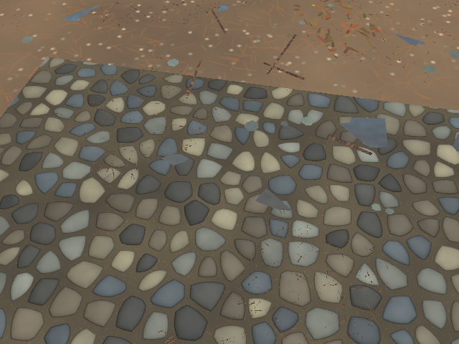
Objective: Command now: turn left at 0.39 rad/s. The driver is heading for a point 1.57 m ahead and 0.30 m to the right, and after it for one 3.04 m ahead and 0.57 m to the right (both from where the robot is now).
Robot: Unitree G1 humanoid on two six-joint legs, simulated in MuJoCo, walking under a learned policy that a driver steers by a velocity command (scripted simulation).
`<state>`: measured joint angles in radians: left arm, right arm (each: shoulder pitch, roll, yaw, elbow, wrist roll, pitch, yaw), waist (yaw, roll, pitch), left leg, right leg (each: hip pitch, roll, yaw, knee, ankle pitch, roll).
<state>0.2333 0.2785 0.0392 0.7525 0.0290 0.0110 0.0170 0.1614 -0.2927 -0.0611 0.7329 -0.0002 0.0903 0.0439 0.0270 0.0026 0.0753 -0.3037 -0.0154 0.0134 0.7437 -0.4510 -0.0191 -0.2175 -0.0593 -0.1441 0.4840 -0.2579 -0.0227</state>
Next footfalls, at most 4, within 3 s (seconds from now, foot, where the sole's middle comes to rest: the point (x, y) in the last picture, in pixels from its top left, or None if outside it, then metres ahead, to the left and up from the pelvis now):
0.06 left None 0.02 0.11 -0.78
0.56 right None -0.03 -0.08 -0.78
1.12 left None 0.05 0.10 -0.78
1.44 right None -0.07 -0.08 -0.78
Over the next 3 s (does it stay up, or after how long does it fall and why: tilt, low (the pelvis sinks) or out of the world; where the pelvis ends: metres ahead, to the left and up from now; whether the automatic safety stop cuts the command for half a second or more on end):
stays up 0.40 -0.14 0.00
